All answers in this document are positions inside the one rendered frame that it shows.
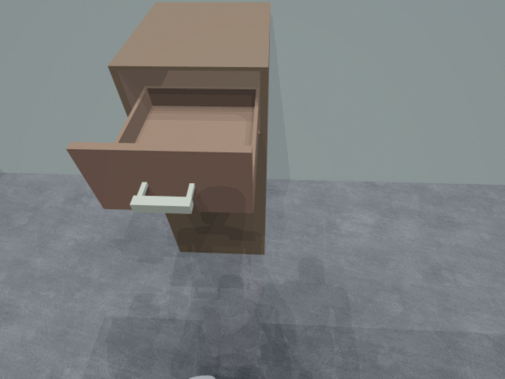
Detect handle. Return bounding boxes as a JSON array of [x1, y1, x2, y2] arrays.
[[130, 182, 195, 214]]

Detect cabinet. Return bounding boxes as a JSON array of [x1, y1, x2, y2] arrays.
[[108, 2, 271, 255]]

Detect drawer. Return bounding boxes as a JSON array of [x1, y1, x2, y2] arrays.
[[66, 86, 260, 213]]

